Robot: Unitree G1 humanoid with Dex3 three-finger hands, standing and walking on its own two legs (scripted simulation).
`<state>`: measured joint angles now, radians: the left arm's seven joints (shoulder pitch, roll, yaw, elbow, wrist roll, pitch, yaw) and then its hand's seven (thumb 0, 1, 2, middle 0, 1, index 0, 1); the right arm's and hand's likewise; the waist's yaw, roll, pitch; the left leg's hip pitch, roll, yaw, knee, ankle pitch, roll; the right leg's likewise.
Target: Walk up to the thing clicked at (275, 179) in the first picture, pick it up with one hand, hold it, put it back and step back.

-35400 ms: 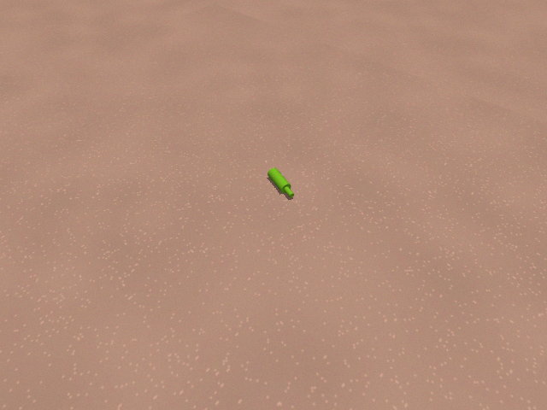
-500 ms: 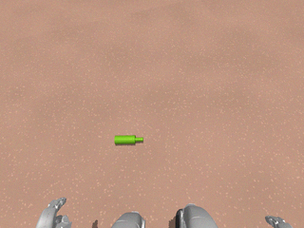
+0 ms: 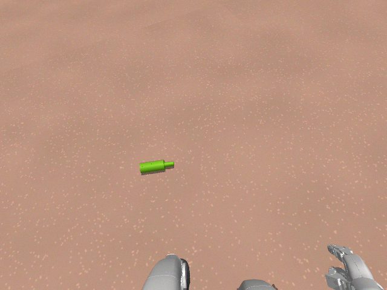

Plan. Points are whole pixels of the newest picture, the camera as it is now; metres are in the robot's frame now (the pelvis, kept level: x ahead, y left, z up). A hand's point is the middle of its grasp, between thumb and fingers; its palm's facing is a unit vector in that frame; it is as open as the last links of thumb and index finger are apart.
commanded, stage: step back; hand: left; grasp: from above
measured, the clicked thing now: (157, 165) +0.77 +0.28 -0.72
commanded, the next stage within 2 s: stand in 1.84 s
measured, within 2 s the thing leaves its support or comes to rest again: neither
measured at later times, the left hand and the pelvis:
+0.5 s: hand out of the picture -0.03 +0.27 -0.13, palm faces +0.05 -0.93 -0.36, open 7.4 cm; pelvis -0.15 +0.00 +0.02, yaw +2 degrees
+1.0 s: hand out of the picture -0.24 +0.27 -0.12, palm faces +0.10 -0.89 -0.44, open 7.4 cm; pelvis -0.29 -0.02 +0.01, yaw +5 degrees
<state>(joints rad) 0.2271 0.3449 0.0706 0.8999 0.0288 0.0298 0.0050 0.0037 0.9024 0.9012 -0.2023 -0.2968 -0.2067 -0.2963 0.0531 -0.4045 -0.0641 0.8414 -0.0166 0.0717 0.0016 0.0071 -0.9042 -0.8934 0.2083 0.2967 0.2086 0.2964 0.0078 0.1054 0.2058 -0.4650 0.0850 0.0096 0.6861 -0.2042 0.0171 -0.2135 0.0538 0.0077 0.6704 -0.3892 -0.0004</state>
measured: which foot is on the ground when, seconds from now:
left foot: down 0.00-0.00, up 0.02-0.28, down 0.30-0.68, up 0.70-0.96, down 0.98-1.00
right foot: down 0.00-0.34, up 0.36-0.62, down 0.64-1.00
